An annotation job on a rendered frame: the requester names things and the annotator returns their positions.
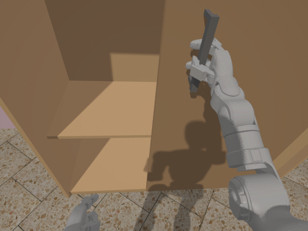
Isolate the robot left hand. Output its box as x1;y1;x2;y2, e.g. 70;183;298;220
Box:
65;194;101;231

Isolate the robot right forearm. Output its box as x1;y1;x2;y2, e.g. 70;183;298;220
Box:
210;75;290;210

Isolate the handle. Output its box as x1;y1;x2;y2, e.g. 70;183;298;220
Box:
188;9;219;92

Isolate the right robot upper arm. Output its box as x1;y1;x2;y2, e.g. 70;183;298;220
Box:
228;173;308;231

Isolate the wardrobe door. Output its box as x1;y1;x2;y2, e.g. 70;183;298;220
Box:
273;128;308;170
146;0;308;192

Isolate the robot right hand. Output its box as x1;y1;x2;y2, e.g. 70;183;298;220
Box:
185;38;233;88

